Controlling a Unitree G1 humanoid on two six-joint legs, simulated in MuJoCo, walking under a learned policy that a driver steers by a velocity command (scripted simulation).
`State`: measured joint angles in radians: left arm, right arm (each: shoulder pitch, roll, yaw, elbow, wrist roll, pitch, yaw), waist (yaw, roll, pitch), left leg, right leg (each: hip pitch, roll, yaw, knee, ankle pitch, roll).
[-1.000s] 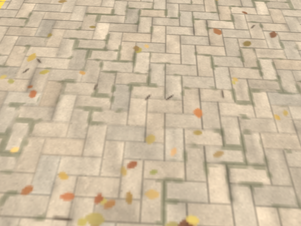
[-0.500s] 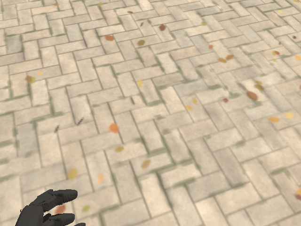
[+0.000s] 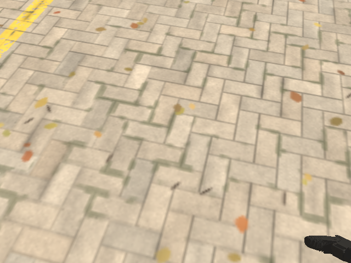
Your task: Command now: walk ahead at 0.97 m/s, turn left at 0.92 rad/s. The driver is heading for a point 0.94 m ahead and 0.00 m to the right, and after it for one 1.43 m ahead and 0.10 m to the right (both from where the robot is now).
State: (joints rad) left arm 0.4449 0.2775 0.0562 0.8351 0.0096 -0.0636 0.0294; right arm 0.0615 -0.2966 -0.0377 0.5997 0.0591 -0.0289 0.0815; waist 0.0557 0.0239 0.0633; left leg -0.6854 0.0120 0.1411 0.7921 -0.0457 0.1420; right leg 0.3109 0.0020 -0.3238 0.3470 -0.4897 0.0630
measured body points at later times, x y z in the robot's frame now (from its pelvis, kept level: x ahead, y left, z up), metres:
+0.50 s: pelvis +0.45 +0.00 +0.01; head +0.48 +0.02 +0.46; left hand +0.64 +0.27 -0.05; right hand +0.51 -0.27 -0.11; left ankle +0.18 +0.03 -0.68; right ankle +0.64 -0.04 -0.70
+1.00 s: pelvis +0.92 +0.05 +0.01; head +0.96 +0.04 +0.46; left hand +0.96 +0.33 -0.11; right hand +1.15 -0.21 -0.02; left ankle +1.07 +0.17 -0.70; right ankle +0.68 -0.02 -0.62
